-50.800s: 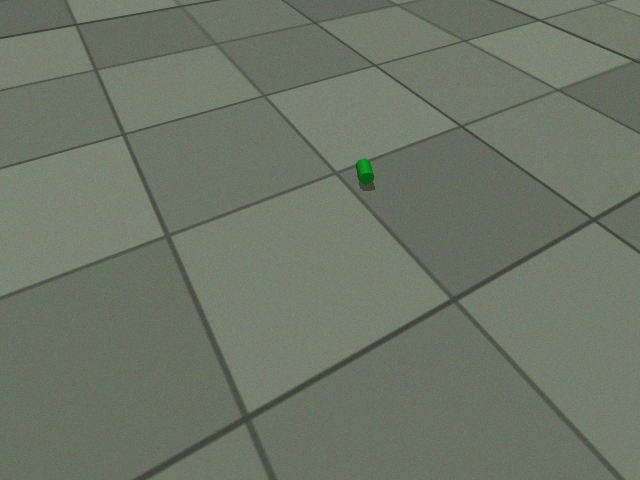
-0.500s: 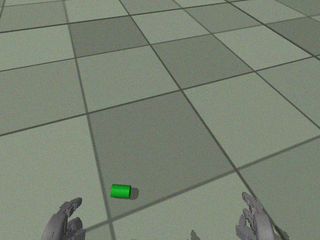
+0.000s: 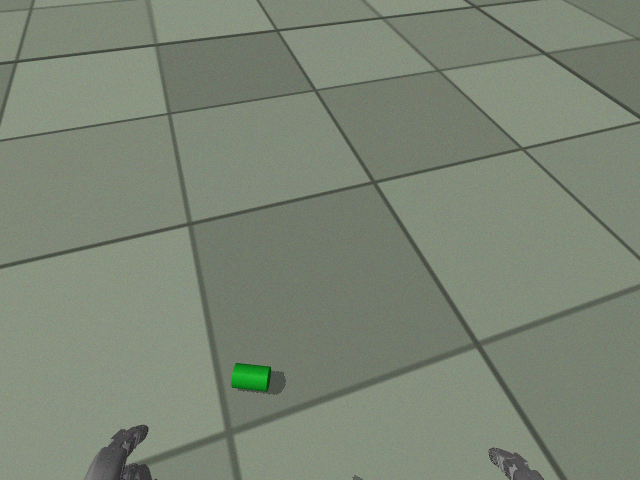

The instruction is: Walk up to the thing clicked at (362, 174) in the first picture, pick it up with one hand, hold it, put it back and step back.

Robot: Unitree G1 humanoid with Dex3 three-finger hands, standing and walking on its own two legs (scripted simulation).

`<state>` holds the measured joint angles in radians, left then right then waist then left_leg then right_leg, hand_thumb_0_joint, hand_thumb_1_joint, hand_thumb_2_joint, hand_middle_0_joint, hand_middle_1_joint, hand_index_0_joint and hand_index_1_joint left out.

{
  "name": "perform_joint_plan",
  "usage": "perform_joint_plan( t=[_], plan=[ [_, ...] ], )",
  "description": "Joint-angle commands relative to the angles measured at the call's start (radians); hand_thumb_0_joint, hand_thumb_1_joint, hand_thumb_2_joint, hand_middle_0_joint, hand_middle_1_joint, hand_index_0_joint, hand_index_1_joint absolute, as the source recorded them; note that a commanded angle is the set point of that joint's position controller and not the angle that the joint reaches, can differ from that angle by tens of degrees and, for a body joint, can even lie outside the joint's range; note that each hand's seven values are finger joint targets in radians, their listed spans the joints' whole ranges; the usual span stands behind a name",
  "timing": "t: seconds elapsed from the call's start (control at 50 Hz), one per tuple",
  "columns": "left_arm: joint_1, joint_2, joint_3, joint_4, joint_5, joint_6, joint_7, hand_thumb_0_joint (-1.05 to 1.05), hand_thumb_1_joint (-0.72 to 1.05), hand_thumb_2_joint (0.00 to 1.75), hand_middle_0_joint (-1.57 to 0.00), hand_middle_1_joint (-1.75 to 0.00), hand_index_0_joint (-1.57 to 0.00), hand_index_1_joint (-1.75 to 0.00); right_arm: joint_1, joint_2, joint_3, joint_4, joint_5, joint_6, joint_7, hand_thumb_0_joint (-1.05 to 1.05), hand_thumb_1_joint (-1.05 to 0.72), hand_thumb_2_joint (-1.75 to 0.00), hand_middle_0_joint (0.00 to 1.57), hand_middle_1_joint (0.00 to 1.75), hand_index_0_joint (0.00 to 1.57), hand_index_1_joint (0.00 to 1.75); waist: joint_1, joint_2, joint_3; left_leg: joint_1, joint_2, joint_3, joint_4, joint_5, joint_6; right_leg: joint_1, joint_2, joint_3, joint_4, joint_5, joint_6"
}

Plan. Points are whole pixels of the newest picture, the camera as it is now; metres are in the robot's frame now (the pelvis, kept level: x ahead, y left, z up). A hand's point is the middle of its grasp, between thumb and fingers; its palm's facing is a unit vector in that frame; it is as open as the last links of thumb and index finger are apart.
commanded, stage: stand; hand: left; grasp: from above
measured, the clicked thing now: (251, 377) +0.49 +0.21 -0.72
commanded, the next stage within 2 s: none
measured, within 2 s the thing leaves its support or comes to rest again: neither
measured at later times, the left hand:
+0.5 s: hand out of the picture +0.04 +0.24 -0.14, palm faces +0.04 -0.94 -0.33, open 7.4 cm
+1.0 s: hand out of the picture +0.08 +0.23 -0.13, palm faces +0.02 -0.94 -0.33, open 7.4 cm
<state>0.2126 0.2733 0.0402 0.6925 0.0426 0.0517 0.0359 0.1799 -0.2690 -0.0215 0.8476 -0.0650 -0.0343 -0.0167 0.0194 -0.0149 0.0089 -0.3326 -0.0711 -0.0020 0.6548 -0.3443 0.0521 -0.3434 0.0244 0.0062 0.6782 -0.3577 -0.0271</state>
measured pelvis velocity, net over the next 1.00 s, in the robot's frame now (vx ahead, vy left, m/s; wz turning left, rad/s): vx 0.01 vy -0.01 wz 0.00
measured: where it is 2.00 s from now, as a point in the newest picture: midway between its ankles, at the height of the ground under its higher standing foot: outside the picture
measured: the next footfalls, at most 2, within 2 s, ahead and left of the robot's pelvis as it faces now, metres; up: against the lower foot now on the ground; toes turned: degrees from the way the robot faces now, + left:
none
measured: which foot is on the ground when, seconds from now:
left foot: down 0.00-1.00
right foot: down 0.00-1.00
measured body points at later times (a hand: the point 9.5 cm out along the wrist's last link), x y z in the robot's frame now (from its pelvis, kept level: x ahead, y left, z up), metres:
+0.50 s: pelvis -0.01 +0.00 +0.03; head -0.01 -0.01 +0.48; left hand +0.04 +0.29 -0.11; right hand +0.05 -0.27 -0.12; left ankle +0.00 +0.09 -0.72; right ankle +0.00 -0.10 -0.72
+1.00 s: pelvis +0.01 -0.01 +0.03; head +0.01 -0.02 +0.48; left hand +0.08 +0.28 -0.11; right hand +0.07 -0.30 -0.12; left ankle +0.00 +0.09 -0.72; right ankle +0.00 -0.10 -0.72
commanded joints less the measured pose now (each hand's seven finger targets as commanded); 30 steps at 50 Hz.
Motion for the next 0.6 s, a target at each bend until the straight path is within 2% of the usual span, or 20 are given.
perform_joint_plan(
  t=[0.0,0.02,0.04,0.06,0.1,0.12,0.14,0.18,0.2,0.26,0.4,0.44,0.5,0.58],
  plan=[
    [-0.057,0.144,0.047,0.025,-0.001,-0.061,0.01,0.0,0.9,0.9,-0.2,-0.3,-0.2,-0.3,-0.047,-0.149,-0.052,-0.031,0.008,-0.029,-0.01,0.0,-0.9,-0.9,0.2,0.3,0.2,0.3,0.004,0.032,-0.088,0.126,0.126,-0.152,-0.187,0.252,0.001,0.113,-0.112,0.131,-0.19,0.237,-0.016],
    [-0.073,0.143,0.045,0.05,-0.003,-0.063,0.009,0.0,0.9,0.9,-0.2,-0.3,-0.2,-0.3,-0.043,-0.152,-0.05,-0.013,0.008,-0.027,-0.013,0.0,-0.9,-0.9,0.2,0.3,0.2,0.3,-0.002,0.035,-0.059,0.117,0.135,-0.16,-0.227,0.265,-0.01,0.119,-0.104,0.124,-0.2,0.234,-0.012],
    [-0.06,0.143,0.045,0.08,-0.005,-0.065,0.01,0.0,0.9,0.9,-0.2,-0.3,-0.2,-0.3,-0.049,-0.153,-0.053,0.001,0.01,-0.026,-0.014,0.0,-0.9,-0.9,0.2,0.3,0.2,0.3,0.005,0.031,-0.063,0.148,0.138,-0.159,-0.233,0.294,-0.006,0.132,-0.108,0.12,-0.21,0.257,-0.011],
    [-0.072,0.145,0.044,0.105,-0.009,-0.066,0.011,0.0,0.9,0.9,-0.2,-0.3,-0.2,-0.3,-0.038,-0.157,-0.054,0.017,0.014,-0.023,-0.018,0.0,-0.9,-0.9,0.2,0.3,0.2,0.3,-0.005,0.028,-0.062,0.16,0.147,-0.165,-0.258,0.334,-0.017,0.147,-0.105,0.115,-0.212,0.267,-0.009],
    [-0.075,0.145,0.042,0.155,-0.014,-0.064,0.01,0.0,0.9,0.9,-0.2,-0.3,-0.2,-0.3,-0.035,-0.17,-0.056,0.052,0.018,-0.019,-0.024,0.0,-0.9,-0.9,0.2,0.3,0.2,0.3,-0.004,0.052,-0.038,0.171,0.165,-0.183,-0.312,0.357,-0.033,0.17,-0.096,0.1,-0.232,0.248,0.0],
    [-0.065,0.145,0.041,0.178,-0.015,-0.066,0.011,0.0,0.9,0.9,-0.2,-0.3,-0.2,-0.3,-0.05,-0.176,-0.058,0.064,0.02,-0.018,-0.025,0.0,-0.9,-0.9,0.2,0.3,0.2,0.3,0.007,0.053,-0.042,0.193,0.162,-0.177,-0.315,0.354,-0.027,0.178,-0.102,0.104,-0.251,0.254,0.002],
    [-0.066,0.15,0.04,0.2,-0.014,-0.068,0.012,0.0,0.9,0.9,-0.2,-0.3,-0.2,-0.3,-0.048,-0.173,-0.057,0.077,0.024,-0.017,-0.025,0.0,-0.9,-0.9,0.2,0.3,0.2,0.3,0.003,0.035,-0.026,0.2,0.158,-0.167,-0.318,0.371,-0.027,0.187,-0.108,0.11,-0.268,0.271,0.0],
    [-0.078,0.164,0.04,0.238,-0.014,-0.068,0.012,0.0,0.9,0.9,-0.2,-0.3,-0.2,-0.3,-0.045,-0.175,-0.058,0.103,0.026,-0.011,-0.027,0.0,-0.9,-0.9,0.2,0.3,0.2,0.3,-0.001,0.019,-0.015,0.206,0.153,-0.162,-0.351,0.29,-0.031,0.193,-0.107,0.114,-0.298,0.231,0.0],
    [-0.079,0.164,0.039,0.256,-0.015,-0.067,0.012,0.0,0.9,0.9,-0.2,-0.3,-0.2,-0.3,-0.043,-0.179,-0.058,0.116,0.028,-0.01,-0.028,0.0,-0.9,-0.9,0.2,0.3,0.2,0.3,-0.003,0.024,-0.002,0.215,0.16,-0.167,-0.365,0.29,-0.037,0.19,-0.11,0.115,-0.308,0.234,0.002],
    [-0.087,0.173,0.036,0.3,-0.013,-0.068,0.011,0.0,0.9,0.9,-0.2,-0.3,-0.2,-0.3,-0.057,-0.184,-0.057,0.145,0.028,-0.002,-0.025,0.0,-0.9,-0.9,0.2,0.3,0.2,0.3,0.0,0.004,0.028,0.191,0.147,-0.163,-0.397,0.138,-0.022,0.2,-0.112,0.126,-0.356,0.179,0.0],
    [-0.099,0.182,0.028,0.37,-0.016,-0.072,0.008,0.0,0.9,0.9,-0.2,-0.3,-0.2,-0.3,-0.061,-0.193,-0.052,0.194,0.033,-0.001,-0.021,0.0,-0.9,-0.9,0.2,0.3,0.2,0.3,-0.004,0.019,0.024,0.215,0.16,-0.166,-0.428,0.132,-0.025,0.215,-0.119,0.132,-0.387,0.187,-0.002],
    [-0.102,0.188,0.029,0.382,-0.016,-0.071,0.007,0.0,0.9,0.9,-0.2,-0.3,-0.2,-0.3,-0.068,-0.203,-0.052,0.203,0.033,0.002,-0.022,0.0,-0.9,-0.9,0.2,0.3,0.2,0.3,-0.002,0.036,0.025,0.19,0.164,-0.171,-0.442,0.093,-0.027,0.226,-0.114,0.124,-0.386,0.184,0.0],
    [-0.097,0.189,0.026,0.403,-0.015,-0.074,0.007,0.0,0.9,0.9,-0.2,-0.3,-0.2,-0.3,-0.076,-0.2,-0.047,0.213,0.035,0.0,-0.021,0.0,-0.9,-0.9,0.2,0.3,0.2,0.3,0.002,0.015,0.019,0.222,0.165,-0.165,-0.428,0.149,-0.02,0.221,-0.125,0.132,-0.397,0.2,-0.004],
    [-0.116,0.199,0.023,0.416,-0.016,-0.075,0.008,0.0,0.9,0.9,-0.2,-0.3,-0.2,-0.3,-0.063,-0.196,-0.039,0.229,0.036,0.002,-0.02,0.0,-0.9,-0.9,0.2,0.3,0.2,0.3,-0.009,0.012,0.027,0.216,0.165,-0.158,-0.42,0.163,-0.021,0.219,-0.131,0.137,-0.41,0.192,-0.005]
  ],
)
